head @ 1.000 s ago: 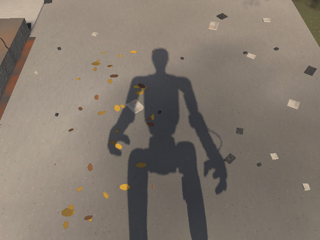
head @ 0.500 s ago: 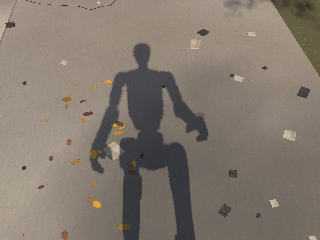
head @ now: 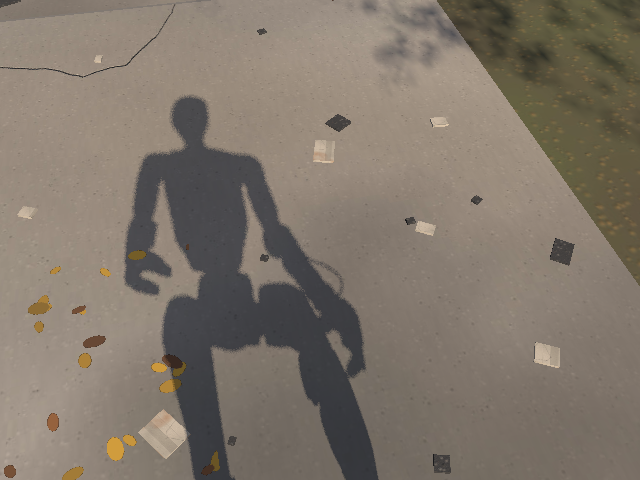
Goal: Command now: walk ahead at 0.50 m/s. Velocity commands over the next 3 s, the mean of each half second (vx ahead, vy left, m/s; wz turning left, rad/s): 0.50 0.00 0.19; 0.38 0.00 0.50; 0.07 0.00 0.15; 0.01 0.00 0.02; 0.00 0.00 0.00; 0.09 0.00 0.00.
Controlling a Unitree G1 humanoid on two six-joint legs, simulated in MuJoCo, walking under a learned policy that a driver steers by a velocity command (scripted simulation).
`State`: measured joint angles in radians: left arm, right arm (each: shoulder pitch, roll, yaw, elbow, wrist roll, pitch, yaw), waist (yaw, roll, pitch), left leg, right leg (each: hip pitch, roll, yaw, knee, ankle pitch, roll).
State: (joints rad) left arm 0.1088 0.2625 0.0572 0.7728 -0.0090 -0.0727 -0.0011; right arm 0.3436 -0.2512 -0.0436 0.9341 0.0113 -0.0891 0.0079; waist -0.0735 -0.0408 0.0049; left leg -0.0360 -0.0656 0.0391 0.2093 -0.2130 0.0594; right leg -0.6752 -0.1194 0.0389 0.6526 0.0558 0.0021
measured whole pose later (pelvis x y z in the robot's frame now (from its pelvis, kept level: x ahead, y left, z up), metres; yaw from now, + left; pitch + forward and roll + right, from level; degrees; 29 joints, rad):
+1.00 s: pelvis +0.52 +0.05 +0.00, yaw +25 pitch +3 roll +0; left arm 0.06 0.30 0.06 0.75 0.01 -0.07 0.02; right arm 0.23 -0.28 -0.08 0.74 0.01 -0.02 -0.01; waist -0.03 -0.03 0.07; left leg -0.25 -0.11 -0.07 0.38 -0.17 0.09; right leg -0.67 -0.08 0.07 0.86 -0.18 0.07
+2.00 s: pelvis +0.64 +0.10 -0.01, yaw +27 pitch -1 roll +0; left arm 0.13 0.23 0.05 1.03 0.00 0.01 0.03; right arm 0.26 -0.21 -0.03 0.98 0.00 -0.01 -0.03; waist 0.01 -0.01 0.04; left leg -0.13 -0.01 -0.03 0.52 -0.36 0.00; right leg -0.28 -0.02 0.03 0.52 -0.22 0.03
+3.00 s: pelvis +0.69 +0.09 -0.02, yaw +26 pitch +0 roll +0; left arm 0.25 0.21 0.04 1.11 -0.03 -0.07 0.00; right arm 0.45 -0.22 -0.04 1.07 0.03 -0.04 -0.03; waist -0.01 0.03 -0.01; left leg -0.09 0.04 -0.03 0.54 -0.45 0.00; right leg -0.28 0.00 -0.06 0.60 -0.34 -0.06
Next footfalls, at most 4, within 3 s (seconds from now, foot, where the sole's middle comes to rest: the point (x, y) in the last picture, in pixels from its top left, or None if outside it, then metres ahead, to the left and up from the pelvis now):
0.16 right None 0.28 -0.15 -0.78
0.70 left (246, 459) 0.54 0.13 -0.78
1.16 right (298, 354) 0.78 0.01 -0.78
1.42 left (213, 443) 0.58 0.20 -0.78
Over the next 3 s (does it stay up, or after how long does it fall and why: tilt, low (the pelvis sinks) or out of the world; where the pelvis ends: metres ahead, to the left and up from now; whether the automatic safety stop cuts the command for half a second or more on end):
stays up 0.69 0.09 -0.02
